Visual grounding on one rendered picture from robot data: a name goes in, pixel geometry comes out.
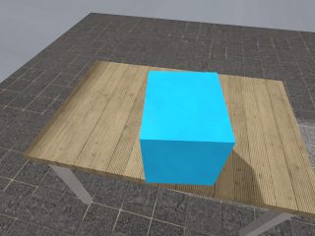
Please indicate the table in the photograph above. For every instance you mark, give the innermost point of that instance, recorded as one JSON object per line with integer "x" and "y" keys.
{"x": 97, "y": 129}

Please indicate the carton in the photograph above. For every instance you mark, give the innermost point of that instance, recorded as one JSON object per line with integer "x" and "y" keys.
{"x": 186, "y": 135}

